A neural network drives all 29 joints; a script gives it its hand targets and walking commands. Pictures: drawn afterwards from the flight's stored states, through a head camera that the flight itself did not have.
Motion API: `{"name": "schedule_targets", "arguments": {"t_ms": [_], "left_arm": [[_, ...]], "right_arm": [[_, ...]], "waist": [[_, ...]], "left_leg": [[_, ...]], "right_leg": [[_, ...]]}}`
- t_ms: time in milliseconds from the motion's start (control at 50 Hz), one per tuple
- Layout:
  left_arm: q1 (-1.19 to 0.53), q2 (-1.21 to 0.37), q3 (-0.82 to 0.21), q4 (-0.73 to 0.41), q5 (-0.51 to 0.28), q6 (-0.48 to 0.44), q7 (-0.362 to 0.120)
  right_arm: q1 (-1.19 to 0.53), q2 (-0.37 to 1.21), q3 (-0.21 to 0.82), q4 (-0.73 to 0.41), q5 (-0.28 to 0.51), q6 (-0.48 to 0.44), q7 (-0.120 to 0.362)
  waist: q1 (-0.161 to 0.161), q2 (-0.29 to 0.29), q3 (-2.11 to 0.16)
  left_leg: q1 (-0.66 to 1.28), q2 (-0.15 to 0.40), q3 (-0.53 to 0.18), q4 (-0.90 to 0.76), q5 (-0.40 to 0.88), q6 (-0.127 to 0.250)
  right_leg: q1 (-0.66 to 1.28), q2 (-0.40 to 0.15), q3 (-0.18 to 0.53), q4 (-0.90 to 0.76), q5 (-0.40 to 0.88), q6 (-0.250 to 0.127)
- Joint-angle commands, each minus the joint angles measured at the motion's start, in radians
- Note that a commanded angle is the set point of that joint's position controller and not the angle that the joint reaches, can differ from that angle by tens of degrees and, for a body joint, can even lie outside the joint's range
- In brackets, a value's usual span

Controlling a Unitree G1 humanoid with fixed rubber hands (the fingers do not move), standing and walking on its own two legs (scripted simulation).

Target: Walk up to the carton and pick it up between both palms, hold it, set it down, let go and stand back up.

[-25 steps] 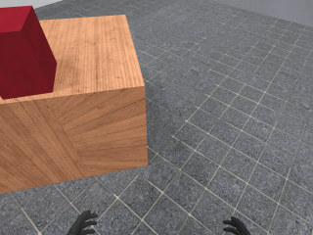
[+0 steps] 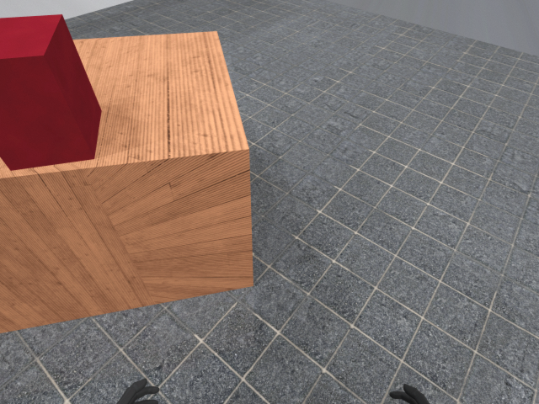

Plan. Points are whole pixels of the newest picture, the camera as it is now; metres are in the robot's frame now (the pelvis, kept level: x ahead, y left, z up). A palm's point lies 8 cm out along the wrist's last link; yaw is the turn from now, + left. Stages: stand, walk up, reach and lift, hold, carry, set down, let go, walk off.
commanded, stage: stand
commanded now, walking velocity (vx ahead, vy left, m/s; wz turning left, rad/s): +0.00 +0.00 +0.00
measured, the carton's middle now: (36, 93) +0.72 +0.55 +0.08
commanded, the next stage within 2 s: walk up in 1.28 s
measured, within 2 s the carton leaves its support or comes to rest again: neither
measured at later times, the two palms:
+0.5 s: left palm out of the picture +0.11 +0.24 -0.10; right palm out of the picture +0.10 -0.22 -0.11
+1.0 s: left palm out of the picture +0.09 +0.24 -0.10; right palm out of the picture +0.09 -0.22 -0.11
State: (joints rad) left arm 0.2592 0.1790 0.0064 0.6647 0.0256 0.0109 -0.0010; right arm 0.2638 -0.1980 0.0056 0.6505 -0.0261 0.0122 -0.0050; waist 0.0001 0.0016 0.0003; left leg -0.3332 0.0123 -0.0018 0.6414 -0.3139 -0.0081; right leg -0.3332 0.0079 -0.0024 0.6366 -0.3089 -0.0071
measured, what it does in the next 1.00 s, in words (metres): stands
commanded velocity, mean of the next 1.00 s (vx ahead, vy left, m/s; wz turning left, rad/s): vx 0.00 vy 0.00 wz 0.00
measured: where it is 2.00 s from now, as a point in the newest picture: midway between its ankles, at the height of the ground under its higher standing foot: outside the picture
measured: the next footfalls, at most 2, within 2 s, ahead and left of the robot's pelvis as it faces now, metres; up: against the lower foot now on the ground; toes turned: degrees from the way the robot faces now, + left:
left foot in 1.84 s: +0.13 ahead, +0.31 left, +0.00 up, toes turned +17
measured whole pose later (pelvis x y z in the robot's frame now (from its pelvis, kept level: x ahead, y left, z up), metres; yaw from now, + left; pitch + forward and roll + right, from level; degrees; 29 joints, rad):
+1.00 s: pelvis +0.00 +0.00 +0.01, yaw +0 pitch -1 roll +0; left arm 0.28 0.18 0.02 0.75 0.02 0.01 0.01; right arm 0.29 -0.18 -0.01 0.75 -0.02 0.00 -0.01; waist 0.00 0.01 0.00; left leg -0.28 0.00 0.00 0.58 -0.29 0.00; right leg -0.28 -0.01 0.00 0.59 -0.29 0.00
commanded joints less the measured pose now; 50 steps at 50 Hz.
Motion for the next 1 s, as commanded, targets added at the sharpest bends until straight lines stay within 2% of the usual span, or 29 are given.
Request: {"name": "schedule_targets", "arguments": {"t_ms": [0, 40, 80, 100, 160, 180, 200, 220, 240, 280, 300, 340, 380, 420, 460, 520, 540, 560, 580, 600, 620, 680, 760, 780, 800, 880, 920, 940, 980], "left_arm": [[-0.04, 0.079, 0.018, -0.084, -0.003, -0.015, -0.005], [-0.013, 0.1, 0.025, -0.073, -0.004, -0.02, -0.006], [0.008, 0.094, 0.026, -0.057, 0.0, -0.019, -0.001], [-0.026, 0.112, 0.027, -0.061, 0.005, -0.019, 0.005], [-0.021, 0.098, 0.026, -0.064, 0.006, -0.021, 0.006], [-0.016, 0.099, 0.025, -0.064, -0.001, -0.025, 0.003], [0.007, 0.096, 0.022, -0.056, -0.005, -0.025, 0.004], [-0.003, 0.087, 0.026, -0.054, -0.002, -0.023, 0.005], [0.0, 0.089, 0.029, -0.06, -0.008, -0.019, 0.007], [-0.003, 0.108, 0.038, -0.055, 0.0, -0.018, 0.003], [0.003, 0.108, 0.039, -0.055, 0.0, -0.018, 0.007], [0.005, 0.071, 0.022, -0.043, -0.008, -0.016, 0.004], [0.002, 0.09, 0.031, -0.037, -0.005, -0.018, 0.008], [-0.006, 0.077, 0.023, -0.038, -0.006, -0.023, 0.002], [0.011, 0.081, 0.02, -0.031, -0.006, -0.027, 0.009], [-0.013, 0.099, 0.027, -0.025, -0.002, -0.022, 0.008], [-0.004, 0.115, 0.031, -0.026, -0.003, -0.022, 0.01], [0.019, 0.104, 0.034, -0.013, -0.006, -0.02, 0.006], [0.007, 0.098, 0.034, -0.015, -0.005, -0.021, 0.012], [0.019, 0.096, 0.032, -0.013, -0.007, -0.018, 0.016], [0.049, 0.114, 0.037, -0.016, -0.007, -0.023, 0.019], [0.009, 0.1, 0.03, -0.002, -0.003, -0.024, 0.0], [-0.009, 0.086, 0.034, -0.011, -0.005, -0.025, 0.012], [0.017, 0.101, 0.036, 0.001, -0.003, -0.024, 0.014], [0.016, 0.077, 0.029, 0.002, -0.005, -0.031, 0.014], [0.032, 0.103, 0.038, 0.014, -0.007, -0.021, 0.019], [0.031, 0.115, 0.042, 0.025, -0.003, -0.018, 0.022], [0.013, 0.082, 0.035, 0.026, -0.007, -0.014, 0.019], [0.03, 0.085, 0.035, 0.024, -0.007, -0.02, 0.013]], "right_arm": [[-0.043, -0.111, -0.03, -0.078, -0.002, -0.018, 0.002], [-0.006, -0.093, -0.023, -0.069, -0.003, -0.018, 0.003], [-0.008, -0.08, -0.018, -0.073, 0.002, -0.018, 0.0], [-0.015, -0.077, -0.025, -0.076, -0.001, -0.019, -0.003], [0.058, -0.075, -0.026, -0.035, 0.003, -0.019, 0.002], [0.043, -0.07, -0.024, -0.039, 0.004, -0.018, 0.004], [0.032, -0.08, -0.027, -0.031, 0.0, -0.019, 0.001], [0.015, -0.083, -0.025, -0.04, -0.003, -0.021, -0.005], [-0.015, -0.099, -0.033, -0.041, -0.004, -0.021, -0.001], [0.024, -0.087, -0.028, -0.032, 0.008, -0.032, 0.001], [0.009, -0.066, -0.022, -0.028, 0.005, -0.035, 0.006], [-0.008, -0.075, -0.025, -0.039, 0.003, -0.035, 0.004], [0.009, -0.086, -0.031, -0.027, 0.005, -0.036, 0.0], [0.026, -0.083, -0.034, -0.019, 0.001, -0.025, -0.001], [0.009, -0.064, -0.027, -0.021, 0.003, -0.02, -0.007], [0.047, -0.09, -0.041, -0.009, -0.001, -0.017, -0.001], [0.07, -0.068, -0.033, -0.009, 0.003, -0.022, 0.003], [0.049, -0.069, -0.038, -0.004, 0.002, -0.026, 0.004], [0.052, -0.072, -0.034, -0.003, 0.004, -0.027, 0.004], [0.057, -0.076, -0.038, 0.01, -0.001, -0.031, -0.001], [0.042, -0.077, -0.036, 0.003, 0.002, -0.033, -0.005], [0.002, -0.066, -0.034, -0.006, 0.007, -0.029, 0.01], [0.011, -0.069, -0.034, 0.006, -0.001, -0.033, -0.003], [0.024, -0.085, -0.041, 0.006, 0.004, -0.031, -0.002], [0.074, -0.088, -0.044, 0.025, 0.006, -0.033, -0.01], [0.028, -0.071, -0.04, 0.026, 0.005, -0.024, -0.012], [0.069, -0.058, -0.036, 0.039, 0.004, -0.019, -0.012], [0.072, -0.062, -0.037, 0.042, 0.009, -0.019, -0.01], [0.045, -0.087, -0.047, 0.047, 0.003, -0.02, -0.011]], "waist": [[0.007, -0.005, -0.031], [0.007, 0.03, -0.06], [0.005, -0.064, -0.045], [-0.008, -0.08, -0.011], [-0.021, -0.029, -0.018], [-0.01, -0.053, -0.032], [-0.013, 0.015, 0.015], [-0.001, -0.002, 0.017], [0.011, 0.082, 0.025], [0.008, 0.093, -0.054], [0.017, 0.03, -0.075], [0.005, 0.08, -0.043], [0.008, 0.051, -0.055], [-0.009, -0.004, -0.004], [-0.002, -0.045, 0.01], [-0.018, -0.078, 0.018], [-0.026, -0.06, 0.026], [0.0, -0.023, -0.023], [-0.017, 0.0, 0.003], [-0.007, 0.025, -0.016], [0.008, 0.007, -0.01], [0.0, -0.004, -0.013], [0.004, 0.066, -0.043], [-0.001, 0.015, -0.009], [-0.016, 0.005, -0.078], [0.005, -0.005, 0.04], [-0.007, -0.054, -0.018], [-0.017, -0.058, 0.018], [-0.004, 0.019, -0.022]], "left_leg": [[0.005, 0.024, -0.041, -0.114, 0.05, 0.031], [0.022, 0.032, -0.045, -0.114, 0.075, 0.034], [0.036, 0.032, -0.046, -0.109, 0.07, 0.038], [0.036, 0.029, -0.035, -0.103, 0.06, 0.036], [0.017, 0.03, -0.051, -0.124, 0.062, 0.038], [0.02, 0.03, -0.046, -0.127, 0.061, 0.04], [0.018, 0.03, -0.045, -0.136, 0.047, 0.035], [-0.01, 0.044, -0.064, -0.156, 0.028, 0.036], [-0.064, 0.058, -0.093, -0.208, -0.042, 0.045], [-0.067, 0.056, -0.093, -0.218, -0.013, 0.041], [-0.022, 0.051, -0.084, -0.184, 0.043, 0.044], [0.014, 0.055, -0.082, -0.187, 0.041, 0.046], [-0.027, 0.08, -0.112, -0.208, 0.042, 0.061], [0.016, 0.041, -0.066, -0.145, 0.095, 0.045], [0.019, 0.038, -0.06, -0.125, 0.133, 0.053], [0.029, 0.032, -0.054, -0.148, 0.061, 0.045], [0.031, 0.035, -0.056, -0.141, 0.088, 0.042], [0.027, 0.047, -0.063, -0.151, 0.096, 0.049], [0.024, 0.035, -0.053, -0.148, 0.084, 0.036], [0.035, 0.051, -0.067, -0.16, 0.115, 0.039], [0.041, 0.05, -0.07, -0.154, 0.139, 0.04], [0.0, 0.047, -0.065, -0.163, 0.092, 0.044], [0.033, 0.053, -0.074, -0.181, 0.112, 0.046], [0.043, 0.047, -0.063, -0.157, 0.124, 0.045], [0.063, 0.059, -0.074, -0.159, 0.177, 0.047], [0.039, 0.044, -0.064, -0.153, 0.154, 0.043], [0.053, 0.037, -0.057, -0.151, 0.152, 0.042], [0.041, 0.051, -0.07, -0.165, 0.145, 0.046], [0.101, 0.035, -0.052, -0.143, 0.151, 0.04]], "right_leg": [[-0.002, -0.054, 0.076, -0.146, 0.049, -0.025], [0.022, -0.061, 0.073, -0.146, 0.063, -0.024], [-0.009, -0.055, 0.079, -0.151, 0.035, -0.02], [-0.041, -0.063, 0.086, -0.18, 0.008, -0.022], [0.009, -0.058, 0.071, -0.167, 0.035, -0.026], [0.012, -0.069, 0.086, -0.17, 0.041, -0.035], [-0.034, -0.059, 0.087, -0.177, 0.025, -0.031], [-0.006, -0.041, 0.06, -0.146, 0.04, -0.025], [0.023, -0.03, 0.043, -0.122, 0.047, -0.023], [0.119, -0.028, 0.015, -0.075, 0.101, -0.014], [0.111, -0.043, 0.032, -0.09, 0.127, -0.018], [0.027, -0.031, 0.029, -0.104, 0.085, -0.007], [0.092, -0.034, 0.012, -0.092, 0.117, -0.004], [0.017, -0.061, 0.056, -0.139, 0.108, -0.014], [0.014, -0.071, 0.067, -0.149, 0.171, -0.023], [-0.012, -0.069, 0.078, -0.18, 0.064, -0.029], [-0.008, -0.07, 0.078, -0.173, 0.079, -0.024], [0.031, -0.066, 0.07, -0.161, 0.069, -0.028], [0.023, -0.059, 0.069, -0.165, 0.078, -0.024], [0.038, -0.06, 0.055, -0.146, 0.109, -0.025], [0.036, -0.058, 0.061, -0.141, 0.134, -0.022], [0.065, -0.059, 0.045, -0.146, 0.121, -0.016], [0.075, -0.062, 0.053, -0.133, 0.125, -0.029], [0.035, -0.074, 0.066, -0.16, 0.143, -0.03], [0.102, -0.07, 0.05, -0.136, 0.168, -0.03], [0.022, -0.078, 0.073, -0.172, 0.165, -0.025], [0.058, -0.075, 0.073, -0.166, 0.151, -0.028], [0.041, -0.066, 0.061, -0.155, 0.141, -0.028], [0.02, -0.063, 0.067, -0.171, 0.131, -0.025]]}}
